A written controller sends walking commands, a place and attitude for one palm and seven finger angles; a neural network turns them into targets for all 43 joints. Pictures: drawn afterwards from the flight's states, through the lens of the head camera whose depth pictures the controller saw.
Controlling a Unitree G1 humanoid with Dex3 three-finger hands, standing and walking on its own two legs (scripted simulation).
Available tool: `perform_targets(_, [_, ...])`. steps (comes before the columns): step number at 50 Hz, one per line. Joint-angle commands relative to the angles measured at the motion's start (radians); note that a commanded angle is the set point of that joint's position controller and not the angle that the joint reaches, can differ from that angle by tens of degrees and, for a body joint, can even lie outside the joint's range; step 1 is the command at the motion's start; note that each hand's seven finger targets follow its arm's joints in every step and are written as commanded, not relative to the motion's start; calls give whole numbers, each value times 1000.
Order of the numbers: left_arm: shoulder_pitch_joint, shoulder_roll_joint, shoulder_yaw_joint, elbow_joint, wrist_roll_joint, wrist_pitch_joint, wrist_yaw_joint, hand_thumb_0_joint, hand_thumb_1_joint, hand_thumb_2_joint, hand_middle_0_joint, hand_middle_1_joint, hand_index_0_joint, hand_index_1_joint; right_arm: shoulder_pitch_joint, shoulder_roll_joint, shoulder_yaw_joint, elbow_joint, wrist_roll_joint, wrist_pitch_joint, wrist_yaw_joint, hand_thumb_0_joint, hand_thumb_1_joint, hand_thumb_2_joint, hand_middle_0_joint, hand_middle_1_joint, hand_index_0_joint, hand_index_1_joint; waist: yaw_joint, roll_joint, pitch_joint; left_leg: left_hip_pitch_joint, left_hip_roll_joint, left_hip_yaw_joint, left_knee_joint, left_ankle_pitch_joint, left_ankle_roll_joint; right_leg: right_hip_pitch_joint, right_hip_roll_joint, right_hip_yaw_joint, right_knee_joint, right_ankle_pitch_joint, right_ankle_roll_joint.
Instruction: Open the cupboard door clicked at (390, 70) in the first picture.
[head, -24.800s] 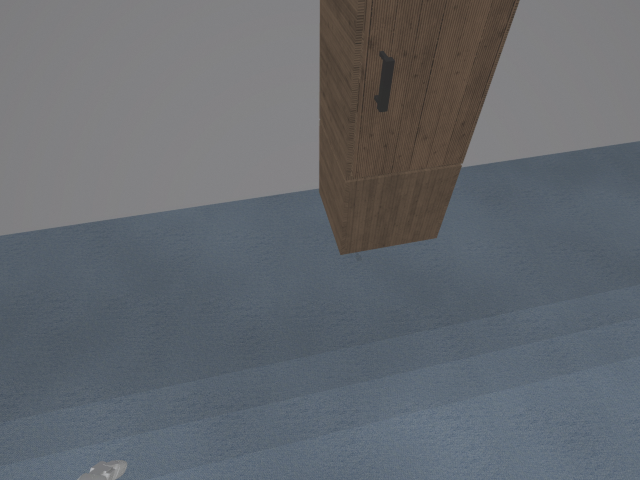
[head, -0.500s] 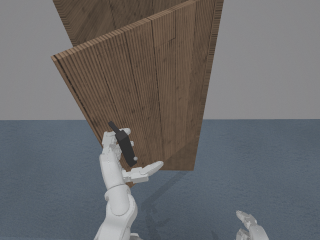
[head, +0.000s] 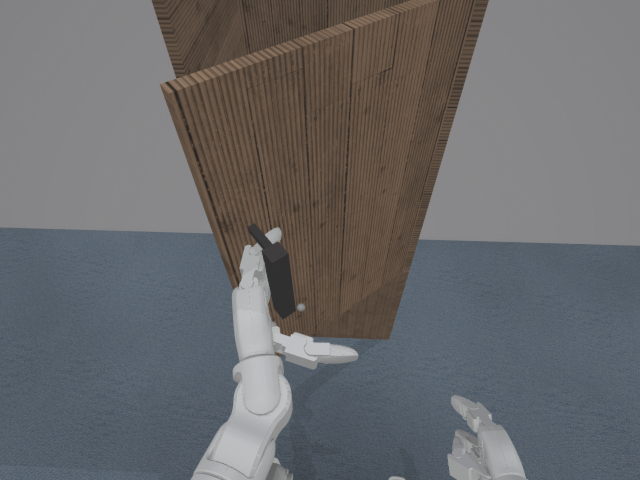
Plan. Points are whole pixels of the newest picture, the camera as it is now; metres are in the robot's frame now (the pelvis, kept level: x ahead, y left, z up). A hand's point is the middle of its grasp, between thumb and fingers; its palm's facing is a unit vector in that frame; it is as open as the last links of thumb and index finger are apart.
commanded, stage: slide the hand sideways off the handle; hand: left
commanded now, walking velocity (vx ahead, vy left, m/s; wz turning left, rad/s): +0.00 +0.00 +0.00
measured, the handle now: (271, 272) +0.36 +0.09 +0.05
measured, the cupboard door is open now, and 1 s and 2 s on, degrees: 39 42 42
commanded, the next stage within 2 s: draw the hand back to the body in 1.14 s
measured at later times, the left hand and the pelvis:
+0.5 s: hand (288, 349) +0.26 +0.06 +0.06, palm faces -0.08 -1.00 +0.01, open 16.4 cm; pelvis +0.01 +0.02 +0.00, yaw -2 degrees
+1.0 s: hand (246, 383) +0.22 +0.10 +0.06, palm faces -0.02 -1.00 -0.02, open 16.3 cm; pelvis +0.02 +0.00 -0.02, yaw +0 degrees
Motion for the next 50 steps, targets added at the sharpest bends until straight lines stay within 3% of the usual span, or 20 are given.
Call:
perform_targets(1, [-276,62,-112,-332,11,-171,-410,0,-500,300,-150,-300,-150,-300,13,-129,-54,-179,33,-42,-16,0,-900,-900,200,300,200,300,-65,-37,-296,227,-29,0,-90,204,43,64,17,54,-142,344,-22])
perform_targets(3, [-208,-5,-112,-313,-92,-157,-482,0,-500,300,-150,-300,-150,-300,2,-120,-42,-215,59,-57,-22,0,-900,-900,200,300,200,300,-60,-21,-241,237,-26,-12,-115,146,36,36,29,30,-161,256,-20])
perform_targets(5, [-211,-52,-96,-294,-163,-124,-472,0,-500,300,-150,-300,-150,-300,-11,-125,-33,-230,73,-71,-26,0,-900,-900,200,300,200,300,-59,-71,-179,218,-22,-35,-148,78,31,17,38,9,-174,164,-16])
perform_targets(6, [-190,-47,-72,-282,-173,-111,-450,0,-500,300,-150,-300,-150,-300,-11,-128,-35,-230,74,-75,-26,0,-900,-900,200,300,200,300,-55,-85,-165,212,-20,-37,-152,62,29,4,40,4,-175,144,-12])
perform_targets(8, [-131,-24,-37,-306,-159,-98,-403,0,-500,300,-150,-300,-150,-300,-2,-134,-39,-240,67,-77,-20,0,-900,-900,200,300,200,300,-34,-107,-199,208,-21,-36,-155,77,27,24,38,-1,-163,150,-12])
perform_targets(9, [-115,-16,-39,-316,-138,-96,-383,0,-500,300,-150,-300,-150,-300,1,-134,-41,-246,64,-77,-16,0,-900,-900,200,300,200,300,-36,-109,-191,204,-20,-34,-152,89,27,21,38,-1,-157,160,-12])
perform_targets(10, [-81,4,-30,-341,-114,-97,-367,0,-500,300,-150,-300,-150,-300,4,-136,-44,-256,60,-77,-10,0,-900,-900,200,300,200,300,-16,-91,-223,204,-22,-34,-150,120,26,39,36,1,-142,179,-18])
perform_targets(12, [-40,-4,-56,-375,-68,-102,-344,0,-500,300,-150,-300,-150,-300,15,-129,-47,-267,55,-73,2,0,-900,-900,200,300,200,300,-20,-77,-220,207,-17,-33,-142,144,24,25,35,0,-125,196,-20])
perform_targets(15, [29,37,-40,-401,-44,-103,-337,0,-500,300,-150,-300,-150,-300,18,-135,-48,-283,53,-63,5,0,-900,-900,200,300,200,300,-13,-110,-209,178,-15,-30,-138,142,27,41,36,5,-125,199,-23])
perform_targets(16, [36,28,-50,-426,-41,-105,-340,0,-500,300,-150,-300,-150,-300,11,-129,-47,-291,53,-61,5,0,-900,-900,200,300,200,300,-13,-87,-205,183,-14,-21,-135,140,27,31,36,8,-124,200,-22])
perform_targets(20, [151,52,-35,-503,-55,-99,-350,0,-500,300,-150,-300,-150,-300,20,-126,-44,-311,55,-56,3,0,-900,-900,200,300,200,300,0,-71,-211,187,-16,-16,-133,175,26,60,39,8,-119,241,-24])
perform_targets(23, [213,67,-23,-555,-67,-98,-355,0,-500,300,-150,-300,-150,-300,16,-122,-39,-322,56,-54,-3,0,-900,-900,200,300,200,300,-4,-77,-172,174,-17,-11,-128,162,24,51,40,9,-120,241,-19])
perform_targets(31, [368,80,-43,-660,-84,-131,-408,0,-500,300,-150,-300,-150,-300,33,-122,-39,-338,56,-74,-5,0,-900,-900,200,300,200,300,-19,-64,-179,162,-19,-21,-91,192,27,32,42,9,-87,278,-15])
perform_targets(34, [388,119,-20,-680,-88,-128,-437,0,-500,300,-150,-300,-150,-300,36,-127,-39,-347,57,-74,-11,0,-900,-900,200,300,200,300,-24,-74,-166,137,-24,-19,-78,167,29,23,41,14,-85,269,-12])
perform_targets(37, [447,150,22,-697,-103,-126,-454,0,-500,300,-150,-300,-150,-300,41,-126,-40,-352,57,-73,-15,0,-900,-900,200,300,200,300,-12,-57,-179,129,-28,-14,-67,185,29,35,41,18,-77,292,-13])
perform_targets(39, [451,172,56,-709,-122,-127,-466,0,-500,300,-150,-300,-150,-300,43,-128,-41,-353,58,-76,-22,0,-900,-900,200,300,200,300,-16,-96,-176,111,-31,-9,-54,174,32,43,42,25,-84,298,-8])
perform_targets(40, [482,181,70,-714,-127,-128,-473,0,-500,300,-150,-300,-150,-300,41,-128,-42,-355,60,-77,-24,0,-900,-900,200,300,200,300,-6,-84,-184,108,-30,-9,-54,184,32,52,44,25,-81,303,-10])
perform_targets(43, [492,186,81,-732,-150,-136,-495,0,-500,300,-150,-300,-150,-300,47,-130,-42,-357,62,-84,-29,0,-900,-900,200,300,200,300,-16,-89,-173,97,-34,-5,-42,173,32,44,41,30,-85,308,-3])
perform_targets(50, [605,236,157,-752,-198,-148,-558,0,-500,300,-150,-300,-150,-300,48,-133,-54,-352,70,-97,-41,0,-900,-900,200,300,200,300,-3,-76,-188,69,-39,3,-20,198,33,74,40,45,-80,355,2])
